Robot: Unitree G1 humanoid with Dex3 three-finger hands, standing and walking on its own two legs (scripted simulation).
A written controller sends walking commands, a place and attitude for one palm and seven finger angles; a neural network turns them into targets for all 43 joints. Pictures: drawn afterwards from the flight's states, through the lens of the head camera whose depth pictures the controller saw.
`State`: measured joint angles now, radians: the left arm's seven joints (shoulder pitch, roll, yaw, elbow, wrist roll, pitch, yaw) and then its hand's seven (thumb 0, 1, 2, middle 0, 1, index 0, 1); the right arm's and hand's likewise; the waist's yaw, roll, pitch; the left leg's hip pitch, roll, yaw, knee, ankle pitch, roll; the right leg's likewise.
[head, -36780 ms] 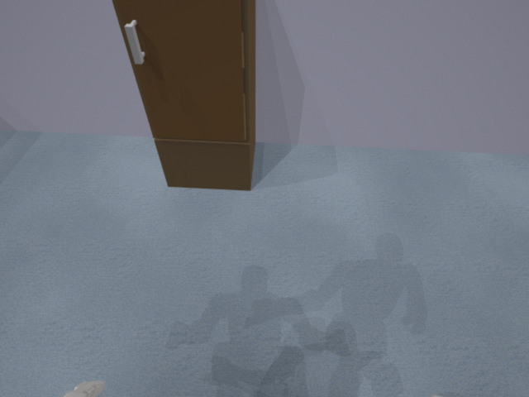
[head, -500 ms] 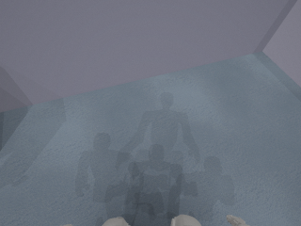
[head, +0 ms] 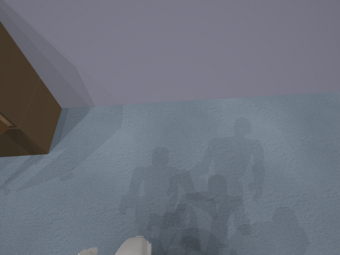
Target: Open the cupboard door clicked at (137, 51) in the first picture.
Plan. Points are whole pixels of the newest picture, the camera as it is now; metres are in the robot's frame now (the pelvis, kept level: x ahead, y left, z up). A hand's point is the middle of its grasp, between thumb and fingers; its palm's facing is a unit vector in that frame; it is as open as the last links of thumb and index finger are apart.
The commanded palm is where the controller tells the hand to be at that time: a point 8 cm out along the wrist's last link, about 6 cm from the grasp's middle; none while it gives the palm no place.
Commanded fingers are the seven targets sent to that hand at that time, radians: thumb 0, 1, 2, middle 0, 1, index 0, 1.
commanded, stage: turn to face it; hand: left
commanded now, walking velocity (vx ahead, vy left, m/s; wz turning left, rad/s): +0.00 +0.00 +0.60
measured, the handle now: out of the picture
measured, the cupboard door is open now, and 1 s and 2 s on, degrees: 47 47 47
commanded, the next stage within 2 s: take the last steps up to it in 1.38 s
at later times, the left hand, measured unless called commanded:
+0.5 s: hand out of the picture +0.10 +0.23 -0.15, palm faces +0.28 -0.92 -0.28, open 7.4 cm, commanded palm none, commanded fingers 0.00 0.90 0.90 -0.20 -0.30 -0.20 -0.30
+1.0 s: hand out of the picture -0.04 +0.20 -0.19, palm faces +0.60 -0.76 -0.25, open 7.3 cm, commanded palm none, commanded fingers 0.00 0.90 0.90 -0.20 -0.30 -0.20 -0.30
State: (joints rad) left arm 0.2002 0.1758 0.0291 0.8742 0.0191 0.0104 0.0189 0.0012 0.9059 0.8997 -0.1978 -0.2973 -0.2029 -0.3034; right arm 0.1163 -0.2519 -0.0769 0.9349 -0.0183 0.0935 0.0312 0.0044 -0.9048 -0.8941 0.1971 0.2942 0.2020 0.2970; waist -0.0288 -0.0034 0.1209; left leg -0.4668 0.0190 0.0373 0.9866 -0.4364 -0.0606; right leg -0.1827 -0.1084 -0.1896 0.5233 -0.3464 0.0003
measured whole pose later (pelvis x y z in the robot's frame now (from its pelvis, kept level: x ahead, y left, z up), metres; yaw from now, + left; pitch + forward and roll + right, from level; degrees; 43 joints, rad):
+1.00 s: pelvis +0.05 +0.00 -0.01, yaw +36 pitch +1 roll +0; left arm 0.21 0.27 0.07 0.94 0.01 0.07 0.02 0.00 0.91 0.90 -0.20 -0.30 -0.20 -0.30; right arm 0.10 -0.22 -0.05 0.89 -0.03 0.03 0.01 0.00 -0.90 -0.89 0.20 0.29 0.20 0.30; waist 0.01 -0.05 0.11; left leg -0.33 -0.01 0.05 0.63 -0.32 0.05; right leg -0.43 -0.11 -0.08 1.10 -0.53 0.07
